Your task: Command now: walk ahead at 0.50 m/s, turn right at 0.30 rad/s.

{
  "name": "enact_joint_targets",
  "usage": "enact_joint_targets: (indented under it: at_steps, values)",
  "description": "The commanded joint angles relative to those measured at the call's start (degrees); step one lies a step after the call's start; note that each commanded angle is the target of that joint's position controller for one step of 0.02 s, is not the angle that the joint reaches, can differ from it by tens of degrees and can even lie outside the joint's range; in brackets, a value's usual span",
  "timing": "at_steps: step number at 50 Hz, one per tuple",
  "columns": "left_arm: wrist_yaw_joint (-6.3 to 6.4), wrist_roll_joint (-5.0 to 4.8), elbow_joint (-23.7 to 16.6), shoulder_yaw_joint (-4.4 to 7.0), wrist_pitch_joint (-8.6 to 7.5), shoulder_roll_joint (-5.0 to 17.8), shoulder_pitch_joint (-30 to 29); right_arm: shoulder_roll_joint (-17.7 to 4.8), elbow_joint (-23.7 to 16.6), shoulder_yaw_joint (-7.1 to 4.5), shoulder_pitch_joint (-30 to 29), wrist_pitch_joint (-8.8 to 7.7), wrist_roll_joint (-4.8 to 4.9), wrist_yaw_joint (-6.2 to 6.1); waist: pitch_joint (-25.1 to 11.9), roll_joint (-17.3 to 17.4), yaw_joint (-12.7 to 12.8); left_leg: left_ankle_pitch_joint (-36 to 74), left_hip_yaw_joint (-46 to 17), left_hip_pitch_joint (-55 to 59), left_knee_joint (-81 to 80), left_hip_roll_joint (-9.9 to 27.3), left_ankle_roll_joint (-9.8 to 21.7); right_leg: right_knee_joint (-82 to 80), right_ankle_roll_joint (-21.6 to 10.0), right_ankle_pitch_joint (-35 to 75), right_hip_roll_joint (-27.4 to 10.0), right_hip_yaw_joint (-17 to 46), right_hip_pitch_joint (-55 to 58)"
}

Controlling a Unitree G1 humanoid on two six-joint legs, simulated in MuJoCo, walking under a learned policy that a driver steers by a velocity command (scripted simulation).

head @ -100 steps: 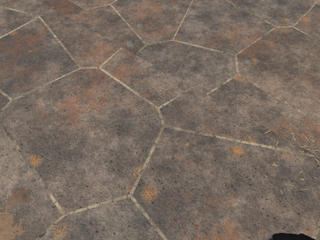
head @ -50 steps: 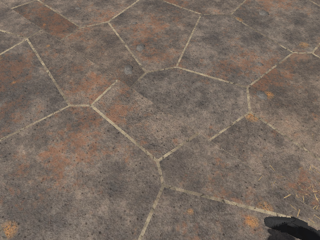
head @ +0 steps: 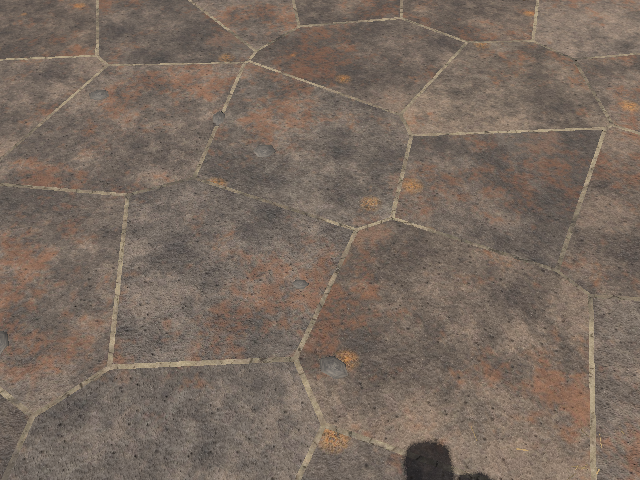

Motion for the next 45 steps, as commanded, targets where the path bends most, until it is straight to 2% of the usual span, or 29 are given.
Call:
enact_joint_targets:
  at_steps: [1, 2, 3, 4, 5, 7, 9, 11, 14, 16, 18, 22, 25, 26, 27, 29, 30, 31, 32, 33, 34, 35, 36, 37, 38, 40, 41, 43, 45]
  values:
    - [0.36, 0.19, -4.79, 1.25, -0.92, 8.12, -4.6, -11.66, 1.69, -3.86, 13.82, -2.71, 1.23, -0.93, -2.4, -1.52, -10.73, 3.14, 0.4, 30.17, 1.58, 0.25, 6.13, 8.62, -4.95, 27.01, -9.01, 7.76, -17.5]
    - [0.56, 0.74, -5.59, -0.45, -1.43, 1.45, 2.07, -15.65, 4.3, -4.55, 25.55, -3.06, 0.94, -0.51, -15.1, 11.59, -11.16, 14.42, -15.73, 49.67, -1.71, 11.11, 18.71, 27.44, 0.29, 6.92, 0.71, 1.31, -25.19]
    - [0.93, 0.49, -5.63, -0.51, -1.55, 0.87, 6.13, -13.96, 4.84, -3.8, 30.12, -2.35, 0.24, 1.06, -19.9, 17.14, -11.59, 3.73, -40.53, 58.49, -12.04, 21.18, 28.21, 45.94, 2.06, -17.19, 3.93, 0.07, -39.16]
    - [1.94, 0.32, -6.74, 0.88, -0.93, 6.07, -2.22, -11.24, 5.4, -3.97, 27.09, -2.53, -0.46, 1.36, -4.37, 5.89, -12.27, -14.91, -41.91, 46.67, -16.93, 20.68, 22.58, 52.37, 0.62, -10.68, -0.34, 2.31, -48.86]
    - [3.68, 0.33, -6.55, 0.79, -0.11, 6.65, -4.69, -8.63, 3.61, -3.4, 18.81, -2.25, 0.45, 1.13, 1.47, 0.93, -9.69, -22.4, -34.39, 35.19, -18.74, 18.61, 18.95, 53.92, -0.14, -2.55, -4.4, 1.14, -47.46]
    - [4.83, 2.02, -6.27, -0.81, 0.75, 3.6, -5.48, -1.12, 1.93, -1.19, 12.7, -1.98, 0.67, -0.42, 0.38, 0.36, -6.52, -13.61, -24.47, 24.96, -21.87, 14.95, 17.32, 46.79, -0.76, 7.64, -10.33, 0.76, -39.3]
    - [4.16, 1.84, -6.81, -1.64, 1.59, 1.2, -7.63, 0.22, 2.74, -1.26, 13.37, -2.23, 0.17, -1.86, 0.25, -0.54, -6.61, -7.6, -15.97, 22.19, -23.74, 10.86, 15.81, 40.23, 0.23, 8.16, -11.39, -0.97, -35.86]
    - [2.98, 1.08, -7.93, -1.53, 2.29, 1.74, -10.52, -3.07, 5.18, -2.35, 17.46, -2.24, -0.55, -1.68, 1.26, 0.04, -8.03, -2.53, -9.0, 20.77, -23.04, 8.13, 15.74, 34.21, 2.47, 11.32, -12.03, -4.48, -36.06]
    - [1.09, 2.87, -8.71, -2.55, 2.7, 0.26, -10.68, -2.83, 7.07, -2.62, 22.15, -2.06, -1.74, 0.13, 1.19, 0.34, -7.87, 3.24, -6.16, 14.07, -17.7, 5.78, 16.18, 30.95, 2.81, 24.85, -12.95, -8.34, -32.47]
    - [2.15, 2.96, -10.98, -2.32, 2.36, 2.17, -17.16, -0.07, 9.37, -1.44, 28.45, -2.82, -0.78, -0.43, 1.85, 0.66, -11.12, -0.95, -11.84, 26.35, -13.6, 7.96, 17.55, 20.78, 3.41, 36.74, -15.01, -3.7, -45.49]
    - [3.06, 2.34, -11.55, -2.75, 2.8, 1.8, -20.48, -0.38, 9.79, -0.99, 30.67, -3.01, -0.33, -0.32, 1.85, -0.03, -12.57, -5.83, -9.54, 21.39, -7.94, 4.37, 15.96, 9.49, 4.38, 46.28, -14.62, -5.15, -38.03]
    - [2.57, 2.41, -14.39, -3.25, 4.32, 1.97, -24.28, -1.33, 8.9, -0.14, 30.58, -2.23, -0.21, 1.66, 7.27, 0.62, -11.64, -18.26, -13.8, 5.86, -3.38, 4.95, 15.78, 6.99, 3.78, 40.88, -13.09, -7.79, -22.46]
    - [2.8, 2.36, -15.2, -3.66, 4.37, 2.57, -29.1, -3.04, 10.25, -0.79, 35.32, -1.85, 0.16, 0.21, 8.97, 0.4, -14.96, -23.23, -19.0, 15.54, 5.22, 5.51, 13.75, -3.6, 3.59, 36.73, -13.64, -6.58, -23.92]
    - [2.75, -9.63, -15.51, -1.05, 1.85, 5.52, -32.39, -7.99, 9.01, -4.41, 29.4, 1.08, 8.1, -3.49, 11.64, -0.69, -15.03, -13.13, -21.95, 16.61, 7.66, 4.24, 11.7, -8.57, 3.81, 35.58, -10.7, -2.26, -24.27]
    - [2.61, -10.33, -14.19, -1.13, 0.78, 5.54, -29.74, -8.25, 9.41, -4.58, 29.99, 3.04, 7.71, -4.97, 10.06, -1.53, -14.23, -8.66, -20.03, 20.51, 13.85, 3.23, 10.45, -14.16, 3.87, 39.66, -11.59, -2.36, -22.55]
    - [2.93, -6.56, -9.45, 0.17, -0.15, 5.63, -15.61, -2.56, 11.27, -4.16, 34.87, 4.27, 5.61, -4.64, 0.14, -3.31, -10.26, -10.88, -14.33, 14.54, 33.07, -2.21, 7.2, -13.64, 3.11, 52.12, -12.11, -7.35, 0.23]
    - [3.29, -5.32, -4.65, 1.37, 0.57, 7.61, 0.38, -0.76, 11.67, -4.22, 34.72, 3.56, 5.28, -3.84, -7.28, -6.6, -3.61, -30.64, -10.49, -3.18, 50.03, -5.53, 4.38, -0.93, 2.05, 63.83, -16.64, -5.51, 23.46]
    - [3.13, -5.4, -2.18, 1.91, 0.76, 10.11, 7.76, 3.1, 12.34, -3.07, 42.25, 2.28, 6.95, -2.69, -18.15, -16.54, -2.39, -49.51, -11.16, -22.53, 72.3, -5.6, 2.22, 16.74, -2.23, 72.76, -26.52, -0.78, 45.93]
    - [3.1, -6.02, -1.74, 2.81, 2.22, 12.29, 8.18, -0.74, 9.51, -3.42, 42.77, 0.39, 8.68, -2.18, -23.75, -20.31, -2.21, -44.75, -11.39, -28.71, 80.57, -1.51, 0.9, 13.12, -6.34, 62.38, -31.61, 9.4, 45.07]
    - [3.31, -6.2, 0.58, 4.41, 3.16, 16.95, 8.81, -0.51, 4.41, -3.21, 35.95, -0.46, 10.12, -2.47, -23.4, -20.3, -2.31, -37.12, -7.62, -35.29, 85.91, -1.0, -0.49, 0.48, -13.85, 27.94, -38.38, 22.54, 39.49]
    - [4.36, -5.03, -0.03, 3.03, 3.58, 10.9, 3.44, -1.45, 2.16, -3.85, 24.66, 0.28, 9.32, -4.04, -12.32, -4.65, -1.93, -27.59, -2.82, -38.81, 87.52, 0.74, -0.98, -9.4, -13.66, 10.98, -35.89, 20.74, 26.65]
    - [4.84, -3.82, -1.72, 1.5, 2.64, 7.77, -3.67, -2.02, 0.56, -4.34, 21.27, 1.2, 8.52, -4.67, -7.75, -2.6, -4.61, -20.34, -3.86, -34.31, 80.47, 2.95, -0.92, -10.37, -14.73, 11.84, -36.37, 19.09, 15.03]
    - [4.85, -3.75, -2.5, 0.51, 2.08, 4.89, -9.99, -0.12, 0.31, -4.25, 19.96, 2.58, 6.93, -4.8, -1.77, -0.29, -7.31, -19.98, -4.79, -29.74, 77.51, 4.0, -1.1, -10.28, -13.28, 19.35, -33.92, 13.89, 3.7]
    - [4.66, -4.26, -1.96, -0.65, 1.52, 0.38, -13.45, -0.17, -0.26, -5.12, 17.62, 3.46, 6.6, -4.4, 4.99, -2.4, -9.42, -15.16, -8.66, -28.08, 64.7, 5.93, 0.6, -10.76, -7.17, 18.83, -28.87, 5.28, -4.34]
    - [5.06, -3.38, -2.35, -1.03, 1.41, 0.26, -16.27, 0.14, -1.19, -5.57, 16.73, 3.62, 6.86, -4.15, 7.06, -5.24, -10.71, -11.49, -8.97, -21.86, 53.24, 5.88, 0.74, -12.78, -3.63, 19.13, -24.85, -2.24, -12.08]
    - [6.64, -1.5, -2.02, 0.08, 1.12, 5.2, -15.9, -0.86, -3.23, -6.31, 13.76, 2.71, 4.8, -3.38, 7.53, -8.21, -10.07, 0.51, -5.22, -10.04, 31.77, 3.71, -0.57, -16.1, -3.62, 24.02, -19.33, -11.74, -19.3]
    - [7.46, -1.35, -1.64, 0.44, 0.87, 6.83, -14.61, -0.31, -3.38, -6.13, 12.95, 2.37, 4.61, -2.61, 5.66, -7.73, -9.97, 4.61, -4.61, -6.42, 24.23, 3.58, -0.5, -15.75, -4.31, 26.33, -19.1, -12.9, -17.98]
    - [8.28, -2.9, -1.43, 1.64, 0.66, 10.27, -12.68, 0.58, -4.83, -5.63, 10.61, 2.61, 4.91, -0.9, 3.04, -6.23, -9.25, 7.0, -3.72, -4.6, 16.0, 3.44, 0.72, -17.17, -5.34, 29.83, -22.41, -12.19, -11.16]
    - [8.3, -4.98, -0.79, 2.71, 1.46, 11.41, -10.08, -0.53, -7.6, -5.38, 4.81, 3.54, 4.85, 0.09, 4.91, -3.88, -7.06, 2.97, -3.48, -10.95, 12.07, 3.62, 2.64, -16.71, -5.56, 30.23, -25.54, -11.6, -1.55]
